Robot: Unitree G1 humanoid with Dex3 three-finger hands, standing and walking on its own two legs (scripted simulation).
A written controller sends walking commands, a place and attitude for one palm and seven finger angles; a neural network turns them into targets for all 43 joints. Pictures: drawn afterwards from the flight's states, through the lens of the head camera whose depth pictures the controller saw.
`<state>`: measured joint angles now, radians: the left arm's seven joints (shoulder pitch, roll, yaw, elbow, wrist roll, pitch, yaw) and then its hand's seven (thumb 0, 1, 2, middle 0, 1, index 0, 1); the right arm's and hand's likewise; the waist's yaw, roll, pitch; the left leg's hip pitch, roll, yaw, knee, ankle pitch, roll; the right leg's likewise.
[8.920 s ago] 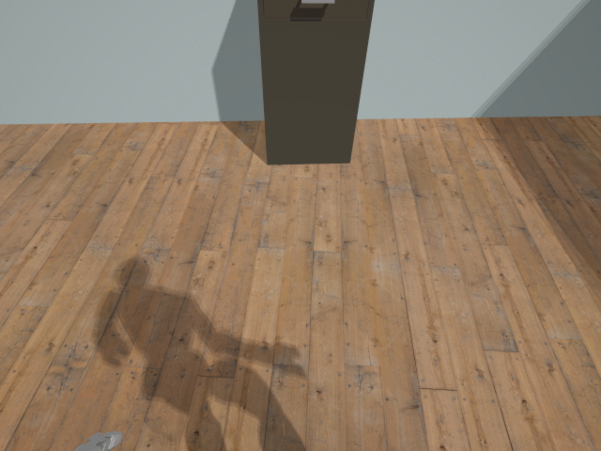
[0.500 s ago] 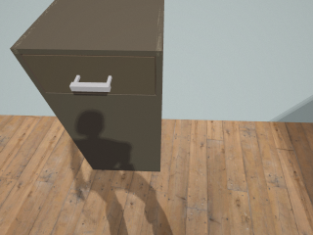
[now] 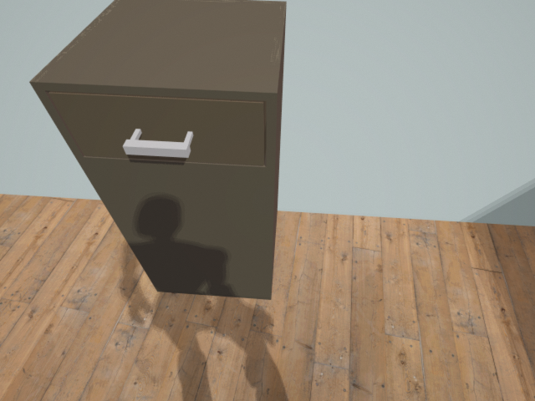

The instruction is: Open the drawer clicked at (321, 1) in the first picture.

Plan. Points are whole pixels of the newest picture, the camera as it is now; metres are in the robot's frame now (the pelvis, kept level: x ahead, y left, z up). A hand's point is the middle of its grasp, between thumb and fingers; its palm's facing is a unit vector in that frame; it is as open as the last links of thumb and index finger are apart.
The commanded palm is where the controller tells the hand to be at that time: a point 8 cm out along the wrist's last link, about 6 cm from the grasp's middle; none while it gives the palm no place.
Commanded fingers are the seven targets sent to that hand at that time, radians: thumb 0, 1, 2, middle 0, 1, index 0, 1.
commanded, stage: raise the hand with hooked fingers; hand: left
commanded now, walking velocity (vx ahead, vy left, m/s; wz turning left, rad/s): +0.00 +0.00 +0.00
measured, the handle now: (160, 141) +0.55 +0.27 +0.05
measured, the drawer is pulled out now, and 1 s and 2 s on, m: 0.00 0.00 0.00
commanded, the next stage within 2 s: move the hooked fingers above the handle in 1.82 s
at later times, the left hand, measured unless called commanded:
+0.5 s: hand (117, 371) +0.15 +0.23 -0.02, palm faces +0.04 -0.06 -1.00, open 9.5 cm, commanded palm +0.16 +0.22 +0.05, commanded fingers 0.00 0.20 0.60 -0.25 -0.75 -0.25 -0.75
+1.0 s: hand (95, 270) +0.25 +0.26 +0.08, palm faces +0.17 -0.06 -0.98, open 12.4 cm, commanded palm +0.22 +0.25 +0.14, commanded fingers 0.00 -0.38 0.35 -0.29 -1.12 -0.29 -1.12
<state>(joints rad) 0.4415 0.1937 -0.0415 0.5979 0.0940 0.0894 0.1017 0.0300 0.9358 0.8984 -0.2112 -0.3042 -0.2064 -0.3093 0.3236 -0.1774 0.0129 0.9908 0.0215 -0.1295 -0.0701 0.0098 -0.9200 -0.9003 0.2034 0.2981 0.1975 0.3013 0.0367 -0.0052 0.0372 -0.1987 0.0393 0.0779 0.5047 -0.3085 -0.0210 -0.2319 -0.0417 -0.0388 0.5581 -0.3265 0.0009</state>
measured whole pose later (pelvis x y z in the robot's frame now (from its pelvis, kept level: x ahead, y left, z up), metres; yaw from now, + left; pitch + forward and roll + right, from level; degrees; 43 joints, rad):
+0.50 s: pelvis -0.02 -0.03 -0.04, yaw +1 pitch +8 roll +2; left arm 0.41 0.42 -0.01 -0.07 1.06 -0.11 0.41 0.00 0.41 0.69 -0.27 -0.61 -0.26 -0.62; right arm 0.05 -0.25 -0.04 0.55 -0.09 0.02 0.01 0.01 -0.91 -0.90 0.20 0.30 0.20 0.30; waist 0.14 0.00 -0.07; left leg -0.55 0.06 0.02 0.82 -0.40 -0.03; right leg -0.57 -0.03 -0.07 0.88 -0.44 -0.05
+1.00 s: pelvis -0.01 +0.01 -0.01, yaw +1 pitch +4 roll +1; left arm 0.16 0.45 0.00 -0.15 0.96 0.01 0.22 0.00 -0.16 0.45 -0.30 -0.98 -0.30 -0.99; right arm 0.14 -0.26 -0.04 0.63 -0.03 0.07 -0.02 0.01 -0.91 -0.90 0.20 0.30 0.20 0.30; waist 0.09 0.07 -0.03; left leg -0.33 0.02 0.04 0.60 -0.33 0.00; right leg -0.34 -0.06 -0.05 0.62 -0.34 0.02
